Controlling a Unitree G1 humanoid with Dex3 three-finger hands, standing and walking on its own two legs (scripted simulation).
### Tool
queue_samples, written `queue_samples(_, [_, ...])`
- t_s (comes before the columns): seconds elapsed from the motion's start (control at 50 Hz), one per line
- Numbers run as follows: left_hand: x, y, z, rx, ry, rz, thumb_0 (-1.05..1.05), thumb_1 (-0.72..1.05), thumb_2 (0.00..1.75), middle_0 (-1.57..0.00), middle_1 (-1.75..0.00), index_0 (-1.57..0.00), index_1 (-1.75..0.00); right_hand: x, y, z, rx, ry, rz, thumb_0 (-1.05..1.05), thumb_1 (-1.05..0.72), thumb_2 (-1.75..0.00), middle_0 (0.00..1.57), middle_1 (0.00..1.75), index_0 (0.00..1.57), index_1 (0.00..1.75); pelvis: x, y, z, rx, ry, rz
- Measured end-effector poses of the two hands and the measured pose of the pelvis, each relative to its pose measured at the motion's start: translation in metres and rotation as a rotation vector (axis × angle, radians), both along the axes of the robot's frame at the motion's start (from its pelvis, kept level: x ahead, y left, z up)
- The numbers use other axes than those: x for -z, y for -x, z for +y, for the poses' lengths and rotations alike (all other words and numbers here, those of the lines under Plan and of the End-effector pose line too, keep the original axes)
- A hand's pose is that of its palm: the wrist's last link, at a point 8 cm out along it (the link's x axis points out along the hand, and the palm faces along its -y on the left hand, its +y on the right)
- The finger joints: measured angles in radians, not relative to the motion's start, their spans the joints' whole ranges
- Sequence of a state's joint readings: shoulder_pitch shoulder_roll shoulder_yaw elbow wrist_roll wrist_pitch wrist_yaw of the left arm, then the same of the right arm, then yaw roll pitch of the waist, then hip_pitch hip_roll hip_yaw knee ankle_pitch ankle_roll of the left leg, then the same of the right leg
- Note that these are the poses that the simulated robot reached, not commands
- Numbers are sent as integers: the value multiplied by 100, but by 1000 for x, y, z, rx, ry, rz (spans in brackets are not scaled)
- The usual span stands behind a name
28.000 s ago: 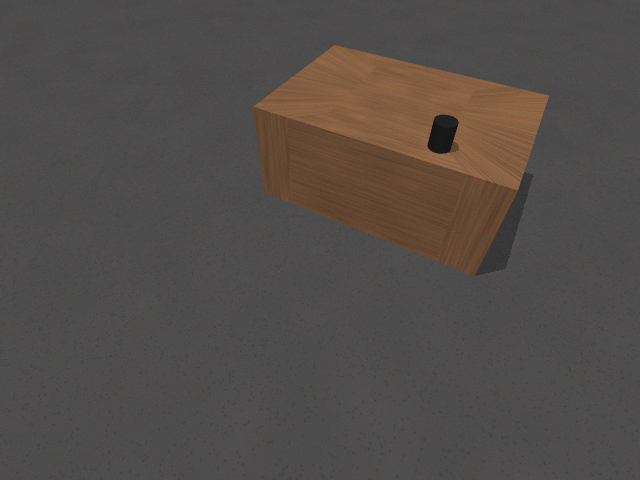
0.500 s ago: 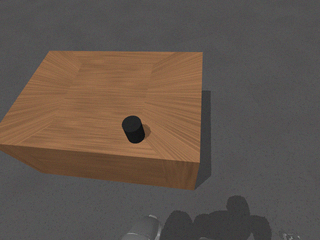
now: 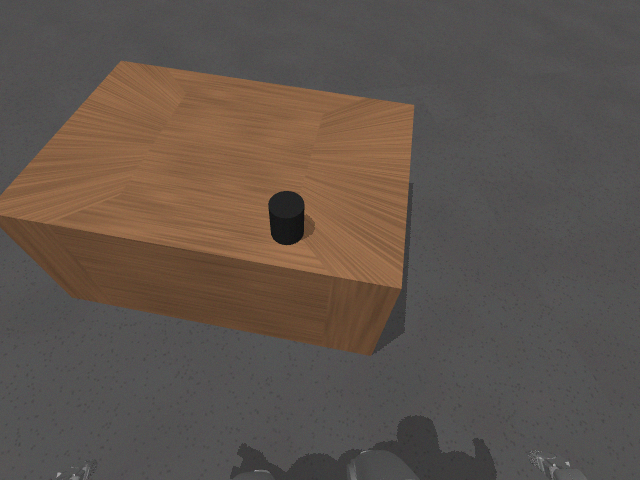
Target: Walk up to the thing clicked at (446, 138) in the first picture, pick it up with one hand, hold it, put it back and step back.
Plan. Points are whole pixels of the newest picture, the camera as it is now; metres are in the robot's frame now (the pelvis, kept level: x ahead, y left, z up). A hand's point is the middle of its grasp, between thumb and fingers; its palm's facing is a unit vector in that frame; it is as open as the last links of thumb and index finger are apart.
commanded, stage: step back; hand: left
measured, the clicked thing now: (286, 218) +0.68 +0.10 -0.26
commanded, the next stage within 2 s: none
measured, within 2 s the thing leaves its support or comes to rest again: neither
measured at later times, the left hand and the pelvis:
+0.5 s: hand out of the picture -0.03 +0.28 -0.13, palm faces -0.04 -0.89 -0.45, open 7.4 cm; pelvis -0.15 +0.01 -0.01, yaw -1 degrees
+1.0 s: hand out of the picture -0.23 +0.28 -0.15, palm faces -0.10 -0.91 -0.40, open 7.4 cm; pelvis -0.32 +0.02 -0.01, yaw -6 degrees
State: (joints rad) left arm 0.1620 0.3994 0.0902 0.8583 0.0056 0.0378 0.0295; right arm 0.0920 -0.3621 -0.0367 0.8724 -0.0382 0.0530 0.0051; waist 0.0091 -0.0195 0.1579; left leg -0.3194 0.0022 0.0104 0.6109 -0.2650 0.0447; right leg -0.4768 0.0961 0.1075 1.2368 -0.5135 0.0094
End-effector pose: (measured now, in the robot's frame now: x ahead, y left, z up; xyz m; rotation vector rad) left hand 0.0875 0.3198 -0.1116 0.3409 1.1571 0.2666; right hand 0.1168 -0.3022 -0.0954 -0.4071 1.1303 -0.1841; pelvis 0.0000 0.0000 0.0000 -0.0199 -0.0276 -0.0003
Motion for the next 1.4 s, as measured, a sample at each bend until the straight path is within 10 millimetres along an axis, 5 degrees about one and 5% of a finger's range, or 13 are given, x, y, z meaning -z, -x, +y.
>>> queue_samples(0.14, [2, 55, -3, 55, -16, 79, 1, 90, 90, -20, -30, -20, -30, 9, 36, -1, 24, -34, -77, 0, -91, -90, 20, 30, 20, 30, 7, 46, -1, 64, -9, -7])
queue_samples(0.3, [-11, 118, -20, 85, -35, 98, 1, 90, 89, -21, -30, -21, -30, 32, 117, -16, 118, -79, -5, 0, -91, -90, 20, 30, 20, 30, 7, 96, -8, 95, -34, -19])
queue_samples(0.48, [-21, 121, -4, 105, -63, -38, 1, 90, 89, -21, -30, -21, -30, 34, 216, -11, 120, -26, 141, 0, -91, -90, 20, 30, 20, 30, 6, 147, 7, 30, -37, -1])
queue_samples(0.56, [-7, 124, 11, 110, -38, -104, 1, 90, 89, -21, -30, -21, -30, 34, 245, 2, 100, 5, 154, 0, -91, -90, 20, 30, 20, 30, 16, 176, 22, 5, -47, -15])
queue_samples(0.66, [-3, 150, 16, 97, -5, -77, 1, 90, 89, -20, -30, -20, -30, 16, 271, 19, 93, -4, 115, 0, -91, -90, 20, 30, 20, 30, 7, 207, 28, 19, -13, -18])
queue_samples(0.78, [0, 202, 14, 110, 17, -26, 0, 90, 89, -20, -30, -20, -30, 4, 283, 19, 78, 7, 31, 0, -91, -90, 20, 30, 20, 30, 2, 244, 28, 62, -1, -3])
queue_samples(0.88, [7, 255, 8, 133, -3, 37, 0, 90, 90, -20, -30, -20, -30, 15, 297, 8, 78, -7, -48, 0, -90, -90, 20, 30, 20, 30, 13, 281, 22, 108, -10, -1])
queue_samples(1.0, [-4, 323, 4, 107, -11, 81, 1, 90, 89, -21, -30, -21, -30, 18, 338, 6, 110, -33, -35, 0, -91, -90, 20, 30, 20, 30, 6, 320, 21, 105, -29, -13])
queue_samples(1.22, [3, 369, 39, 75, -32, -30, 1, 90, 89, -21, -30, -21, -30, 28, 434, 33, 54, -4, 73, 0, -91, -90, 20, 30, 20, 30, 16, 392, 42, 33, -63, -27])
queue_samples(1.4, [4, 433, 31, 84, 25, 57, 1, 90, 90, -20, -30, -20, -30, 9, 482, 33, 82, -21, 11, 0, -90, -90, 20, 30, 20, 30, 3, 431, 36, 75, -25, -12])
